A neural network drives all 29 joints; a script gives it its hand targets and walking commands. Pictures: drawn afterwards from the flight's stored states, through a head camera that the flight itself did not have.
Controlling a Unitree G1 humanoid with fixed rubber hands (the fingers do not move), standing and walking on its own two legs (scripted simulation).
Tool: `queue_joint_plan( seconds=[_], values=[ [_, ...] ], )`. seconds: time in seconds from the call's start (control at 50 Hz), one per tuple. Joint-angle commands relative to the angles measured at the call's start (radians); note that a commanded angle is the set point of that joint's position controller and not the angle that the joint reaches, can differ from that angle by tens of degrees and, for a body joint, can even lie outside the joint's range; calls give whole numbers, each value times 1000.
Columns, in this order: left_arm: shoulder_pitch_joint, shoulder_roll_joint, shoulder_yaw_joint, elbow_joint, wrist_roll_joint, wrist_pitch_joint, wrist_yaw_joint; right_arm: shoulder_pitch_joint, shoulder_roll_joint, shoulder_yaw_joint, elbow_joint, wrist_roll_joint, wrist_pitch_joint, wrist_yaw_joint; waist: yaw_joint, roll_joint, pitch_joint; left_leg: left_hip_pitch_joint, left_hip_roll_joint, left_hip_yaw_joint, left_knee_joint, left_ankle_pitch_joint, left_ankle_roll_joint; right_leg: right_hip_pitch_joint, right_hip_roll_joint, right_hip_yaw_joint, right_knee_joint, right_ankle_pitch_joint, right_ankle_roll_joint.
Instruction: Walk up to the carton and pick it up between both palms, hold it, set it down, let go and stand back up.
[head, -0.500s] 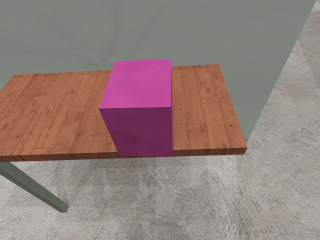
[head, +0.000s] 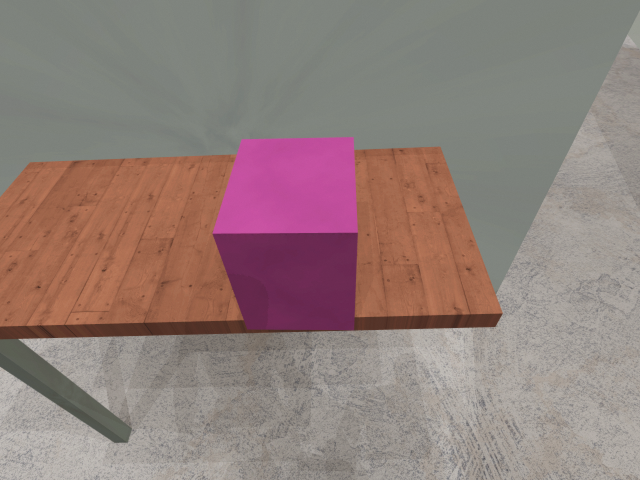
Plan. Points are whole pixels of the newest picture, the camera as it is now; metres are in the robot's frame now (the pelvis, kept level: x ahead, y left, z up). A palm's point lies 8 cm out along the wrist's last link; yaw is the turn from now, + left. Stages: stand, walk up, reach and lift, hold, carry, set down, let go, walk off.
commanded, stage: walk up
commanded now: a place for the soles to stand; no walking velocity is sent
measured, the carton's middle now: (298, 236) +0.45 +0.06 +0.06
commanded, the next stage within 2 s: stand in 1.98 s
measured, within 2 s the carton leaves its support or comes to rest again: neither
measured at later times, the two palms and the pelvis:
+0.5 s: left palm out of the picture +0.02 +0.25 -0.13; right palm out of the picture +0.02 -0.25 -0.13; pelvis +0.00 +0.00 +0.00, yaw +1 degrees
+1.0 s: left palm out of the picture +0.02 +0.32 -0.14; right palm out of the picture +0.05 -0.17 -0.12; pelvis +0.04 +0.08 +0.00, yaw +1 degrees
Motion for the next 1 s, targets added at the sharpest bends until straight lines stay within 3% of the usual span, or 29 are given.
queue_joint_plan(
  seconds=[0.0, 0.24, 0.5, 0.52, 0.54, 0.56, 0.58, 0.6, 0.66, 0.68, 0.7, 0.72, 0.74, 0.76, 0.78, 0.8, 0.84, 0.9, 0.94, 0.98],
  values=[
    [38, 141, 30, -43, 1, -11, 9, 45, -134, -20, -28, -1, -10, -9, -2, -48, -13, -11, 73, -76, -50, 221, 43, 18, -84, 72, -58, 258, -111],
    [9, 145, 21, -33, 1, -4, 8, 52, -158, -16, -19, 8, -9, -13, 0, 5, 10, -18, 74, -92, -75, 255, 50, 23, -66, 31, -47, 218, -98],
    [-9, 146, 10, -6, -1, 0, 5, 60, -164, -10, -11, 11, -10, -16, -1, -14, 29, -39, 67, -107, -104, 157, 48, 25, -62, 22, -82, 123, -92],
    [88, 162, 31, 5, 11, -1, 12, 63, -193, -28, -38, -15, -7, 1, 23, 1, 0, -113, 19, -76, -16, -134, 36, 104, -90, 81, -106, -118, -136],
    [118, 206, 46, 26, 11, 4, 18, 30, -163, -24, -55, -24, -2, 8, 41, -62, 53, -259, -13, -46, 58, -246, 16, 149, -167, 200, -178, -270, -178],
    [153, 239, 59, 48, 9, 12, 25, 18, -137, -18, -74, -37, 2, 11, 54, -114, 84, -347, -15, -1, 134, -274, -6, 167, -274, 311, -253, -402, -228],
    [135, 264, 66, 52, 10, 17, 32, 16, -120, -15, -93, -45, 6, 13, 49, -153, 137, -374, 35, -6, 202, -277, -17, 106, -364, 376, -293, -440, -275],
    [109, 267, 69, 45, 15, 17, 35, 27, -116, -16, -104, -46, 5, 17, 41, -167, 174, -379, 66, -28, 211, -269, -20, 72, -385, 379, -305, -407, -292],
    [88, 210, 57, 48, 33, 0, 20, 44, -133, -36, -121, -38, -19, 23, 24, -179, 158, -308, 83, -29, 128, -118, -31, 57, -305, 251, -247, -206, -242],
    [64, 199, 55, 43, 30, -3, 14, 76, -129, -41, -117, -37, -25, 27, 7, -172, 119, -222, 68, -6, 96, -49, -32, 31, -264, 193, -218, -177, -216],
    [-8, 196, 51, 26, 24, -2, 9, 136, -114, -41, -97, -30, -30, 25, -32, -173, 85, -76, 53, 16, 22, 67, -21, -50, -208, 115, -150, -81, -177],
    [-63, 179, 42, 8, 21, 0, 2, 213, -120, -43, -69, -20, -35, 21, -77, -125, 39, 82, 32, 23, -54, 176, -11, -139, -130, 24, -54, -4, -130],
    [-76, 134, 24, -6, 14, 1, -8, 269, -154, -53, -45, -12, -36, 14, -97, -11, 7, 188, 75, -57, -113, 249, -2, -217, -37, -68, 84, 2, -78],
    [-36, 67, 3, -19, 9, 4, -12, 278, -207, -65, -51, 4, -32, 0, -86, 152, -17, 186, 219, -278, -266, 80, 20, -276, 49, -110, 235, -211, -34],
    [9, 58, 1, -11, 0, 23, -2, 219, -232, -67, -61, 20, -20, -21, -59, 149, 22, 63, 291, -353, -341, -233, 46, -238, 4, -27, 317, -390, -40],
    [52, 71, 0, 6, -2, 42, 3, 169, -249, -67, -67, 29, -4, -30, -33, 155, 65, -37, 310, -359, -365, -383, 79, -203, -25, -3, 359, -413, -44],
    [55, 63, -13, 26, -3, 38, 5, 118, -195, -49, -88, 18, 4, -32, -29, 136, 148, -40, 265, -267, -340, -223, 110, -254, -40, 24, 368, -337, -53],
    [94, 76, -6, 56, 11, 15, 11, 129, -120, -22, -85, -9, -10, -36, -1, 83, 45, 64, 268, -162, -228, 328, 120, -206, -40, 37, 342, -232, -51],
    [104, 67, -3, 60, 19, 15, 18, 107, -124, -23, -91, -7, -17, -37, 12, 49, -9, 89, 283, -120, -172, 512, 145, -155, -31, 22, 311, -183, -39],
    [77, 55, -1, 56, 12, 18, 22, 70, -122, -23, -101, -1, -19, -39, 20, 53, -16, 61, 266, -61, -135, 604, 138, -103, -21, -3, 243, -111, -37]
  ],
)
